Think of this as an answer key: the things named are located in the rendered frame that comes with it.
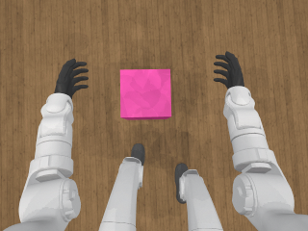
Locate robot left upper arm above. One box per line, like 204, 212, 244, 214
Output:
3, 178, 81, 231

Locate carton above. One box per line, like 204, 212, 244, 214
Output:
120, 69, 171, 120

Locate left robot shin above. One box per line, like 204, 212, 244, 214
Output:
119, 157, 141, 168

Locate right robot hand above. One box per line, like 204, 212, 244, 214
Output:
214, 51, 244, 89

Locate robot right thigh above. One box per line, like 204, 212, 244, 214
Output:
179, 174, 223, 231

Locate robot left forearm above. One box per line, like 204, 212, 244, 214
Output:
18, 92, 74, 222

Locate robot right upper arm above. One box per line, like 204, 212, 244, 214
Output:
232, 172, 308, 231

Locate left robot hand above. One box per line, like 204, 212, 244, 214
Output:
54, 59, 89, 99

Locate robot right forearm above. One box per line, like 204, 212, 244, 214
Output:
223, 86, 295, 208

